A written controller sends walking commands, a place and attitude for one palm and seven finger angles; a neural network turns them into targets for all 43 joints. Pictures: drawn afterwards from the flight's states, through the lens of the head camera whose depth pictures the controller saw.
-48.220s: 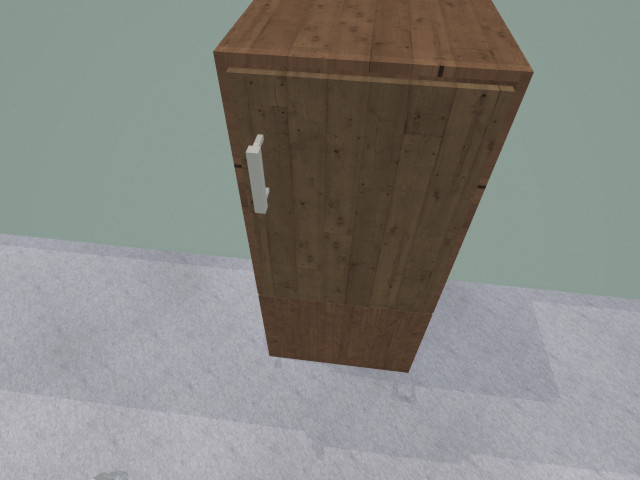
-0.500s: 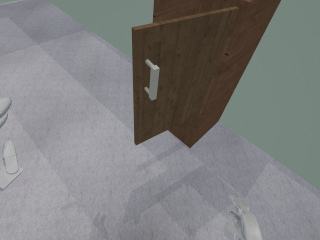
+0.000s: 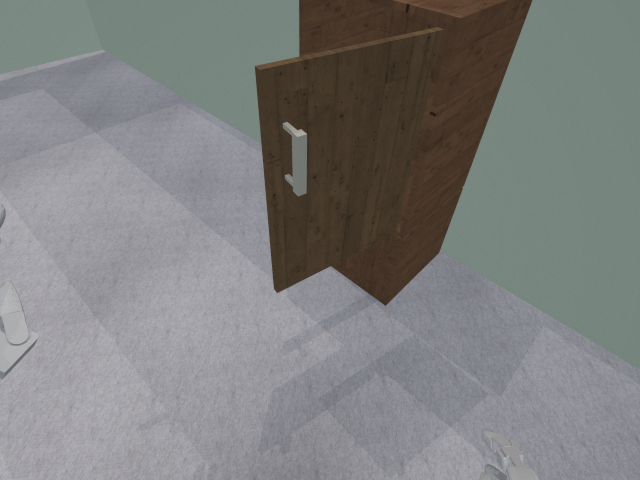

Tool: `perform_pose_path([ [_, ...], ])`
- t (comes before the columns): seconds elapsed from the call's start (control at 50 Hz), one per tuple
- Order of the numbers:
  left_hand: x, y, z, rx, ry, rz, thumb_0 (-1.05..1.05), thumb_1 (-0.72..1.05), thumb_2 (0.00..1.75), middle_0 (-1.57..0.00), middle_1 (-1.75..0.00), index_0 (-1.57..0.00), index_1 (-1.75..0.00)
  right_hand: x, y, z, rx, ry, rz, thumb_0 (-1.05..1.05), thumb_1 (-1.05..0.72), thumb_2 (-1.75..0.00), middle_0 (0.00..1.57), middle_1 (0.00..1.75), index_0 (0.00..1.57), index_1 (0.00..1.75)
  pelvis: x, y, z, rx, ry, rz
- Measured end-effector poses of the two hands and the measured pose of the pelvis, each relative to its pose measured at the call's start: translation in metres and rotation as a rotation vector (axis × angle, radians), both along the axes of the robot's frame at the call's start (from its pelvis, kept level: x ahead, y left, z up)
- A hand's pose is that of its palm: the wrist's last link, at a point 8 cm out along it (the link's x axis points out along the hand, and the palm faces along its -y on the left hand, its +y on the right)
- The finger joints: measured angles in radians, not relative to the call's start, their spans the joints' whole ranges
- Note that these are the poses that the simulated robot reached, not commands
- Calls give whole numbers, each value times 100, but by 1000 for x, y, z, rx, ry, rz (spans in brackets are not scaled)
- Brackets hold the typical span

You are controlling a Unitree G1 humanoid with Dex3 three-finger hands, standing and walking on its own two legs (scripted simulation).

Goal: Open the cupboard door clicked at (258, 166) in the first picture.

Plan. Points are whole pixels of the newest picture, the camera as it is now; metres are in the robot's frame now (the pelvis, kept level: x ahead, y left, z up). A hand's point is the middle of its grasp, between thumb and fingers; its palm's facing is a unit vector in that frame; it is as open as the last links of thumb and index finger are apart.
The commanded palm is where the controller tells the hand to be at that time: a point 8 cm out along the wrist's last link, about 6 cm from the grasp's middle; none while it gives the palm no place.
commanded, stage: stop stepping back and stand still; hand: left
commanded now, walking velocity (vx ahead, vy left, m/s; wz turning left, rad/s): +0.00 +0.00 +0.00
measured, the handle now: (294, 159) +0.66 +0.07 +0.06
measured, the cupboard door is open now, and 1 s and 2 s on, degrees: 78 78 78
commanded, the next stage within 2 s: let the arm hang, fingers relaxed in 0.04 s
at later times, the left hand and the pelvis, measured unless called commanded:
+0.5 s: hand out of the picture +0.02 +0.18 -0.16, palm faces +0.14 -0.97 -0.20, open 6.8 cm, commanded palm none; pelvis -0.01 +0.00 +0.00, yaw +5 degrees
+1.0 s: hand out of the picture -0.03 +0.19 -0.16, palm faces +0.11 -0.97 -0.19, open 7.4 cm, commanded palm none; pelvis -0.02 +0.02 +0.01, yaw +5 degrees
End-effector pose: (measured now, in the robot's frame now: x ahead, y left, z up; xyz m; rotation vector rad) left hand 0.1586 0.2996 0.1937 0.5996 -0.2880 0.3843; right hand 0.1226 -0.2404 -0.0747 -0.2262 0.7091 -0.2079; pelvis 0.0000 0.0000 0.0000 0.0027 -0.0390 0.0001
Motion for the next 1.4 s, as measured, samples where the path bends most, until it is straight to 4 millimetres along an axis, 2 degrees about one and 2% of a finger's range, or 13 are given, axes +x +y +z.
perform_pose_path([
  [0.16, -1, 3, -14, -58, 39, 8, 1, 89, 90, -21, -30, -22, -30, 9, 10, -4, 22, 57, 56, 1, -90, -90, 20, 30, 20, 30, 4, 6, 5, -2, 19, 9],
  [0.2, 13, 13, -57, -119, 196, 31, 1, 89, 90, -21, -30, -21, -30, 13, 9, -21, 29, 87, 95, 1, -90, -90, 20, 30, 20, 30, 3, 13, -5, -22, 44, 28],
  [0.24, 20, 18, -123, -240, 439, 90, 0, 90, 90, -20, -30, -21, -30, 12, 10, -39, 37, 156, 104, 1, -90, -90, 20, 30, 20, 30, -1, 15, -11, 5, 53, 53],
  [0.28, 11, 7, -190, -364, 693, 141, 0, 90, 90, -20, -30, -20, -30, 6, 12, -49, 49, 210, 117, 1, -91, -90, 20, 30, 20, 30, -4, 12, -13, 32, 45, 65],
  [0.34, -31, -33, -269, -504, 1037, 166, 1, 91, 90, -19, -30, -20, -30, -9, 13, -59, 81, 279, 107, 1, -91, -90, 20, 30, 20, 30, -6, 5, -11, 39, 20, 65],
  [0.4, -93, -80, -313, -627, 1309, 150, 1, 91, 90, -20, -30, -20, -30, -32, 13, -60, 100, 382, 69, 1, -91, -90, 20, 30, 20, 30, -7, 1, -4, 20, 7, 68],
  [0.42, -107, -83, -318, -685, 1314, 203, -1, 95, 90, -20, -30, -20, -30, -41, 13, -60, 97, 422, 63, 1, -91, -90, 20, 30, 20, 30, -8, -1, -2, 11, 8, 76],
  [0.48, -140, -76, -325, -721, 1371, 281, -4, 102, 90, -21, -30, -21, -30, -70, 13, -60, 80, 542, 56, 1, -91, -90, 20, 30, 20, 30, -10, -4, 3, -8, 7, 92],
  [0.6, -198, -65, -323, -726, 1542, 374, -2, 98, 90, -21, -30, -21, -30, -119, 18, -59, 90, 697, 26, 1, -91, -90, 20, 30, 20, 30, -15, -1, 12, -12, 10, 89],
  [0.74, -229, -59, -319, -724, 1624, 421, 0, 93, 90, -20, -30, -20, -30, -150, 28, -61, 113, 766, 0, 0, -91, -90, 20, 30, 19, 30, -18, 7, 14, -10, 8, 86],
  [0.88, -220, -59, -321, -731, 1602, 393, 0, 91, 90, -20, -30, -20, -30, -154, 39, -62, 126, 759, -7, 0, -91, -90, 20, 30, 19, 30, -20, 14, 14, -7, 6, 81],
  [1.1, -186, -58, -324, -727, 1529, 323, 0, 91, 90, -20, -30, -20, -30, -132, 52, -63, 136, 685, -1, 0, -91, -90, 20, 30, 19, 30, -18, 22, 14, -3, 9, 76],
  [1.4, -175, -33, -317, -677, 1523, 348, 0, 91, 90, -20, -30, -20, -30, -107, 33, -58, 88, 653, 1, 0, -91, -90, 20, 30, 20, 30, -11, 25, 15, -2, 8, 73],
])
